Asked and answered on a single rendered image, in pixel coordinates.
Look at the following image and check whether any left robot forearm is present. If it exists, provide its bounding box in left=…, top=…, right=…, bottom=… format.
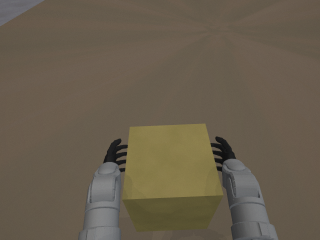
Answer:
left=78, top=162, right=122, bottom=240

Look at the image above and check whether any right robot forearm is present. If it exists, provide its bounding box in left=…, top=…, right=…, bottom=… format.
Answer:
left=222, top=158, right=279, bottom=240

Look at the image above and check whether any robot right hand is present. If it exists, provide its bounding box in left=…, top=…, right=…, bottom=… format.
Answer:
left=210, top=136, right=236, bottom=172

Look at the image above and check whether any carton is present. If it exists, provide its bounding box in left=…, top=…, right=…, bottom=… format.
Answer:
left=122, top=123, right=224, bottom=232

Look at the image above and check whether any robot left hand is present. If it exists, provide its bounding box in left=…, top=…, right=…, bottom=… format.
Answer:
left=103, top=138, right=128, bottom=172

